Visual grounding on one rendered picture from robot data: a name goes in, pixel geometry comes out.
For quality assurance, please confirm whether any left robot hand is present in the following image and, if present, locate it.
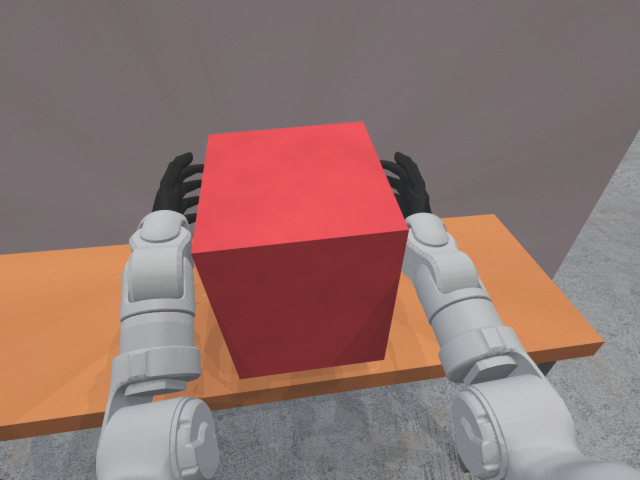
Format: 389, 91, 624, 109
152, 152, 204, 224

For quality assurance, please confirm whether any robot right forearm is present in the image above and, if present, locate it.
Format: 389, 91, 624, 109
401, 213, 578, 445

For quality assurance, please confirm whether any carton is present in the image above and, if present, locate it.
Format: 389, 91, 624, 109
191, 121, 409, 379

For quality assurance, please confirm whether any right robot upper arm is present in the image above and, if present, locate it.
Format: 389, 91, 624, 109
452, 374, 640, 480

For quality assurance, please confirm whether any table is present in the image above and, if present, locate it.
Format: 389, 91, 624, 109
0, 214, 605, 480

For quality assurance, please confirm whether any robot left forearm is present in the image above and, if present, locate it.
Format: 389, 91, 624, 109
96, 210, 201, 480

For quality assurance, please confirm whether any left robot upper arm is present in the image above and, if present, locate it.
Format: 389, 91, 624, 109
98, 396, 219, 480

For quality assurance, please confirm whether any right robot hand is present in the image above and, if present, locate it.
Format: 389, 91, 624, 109
380, 152, 432, 219

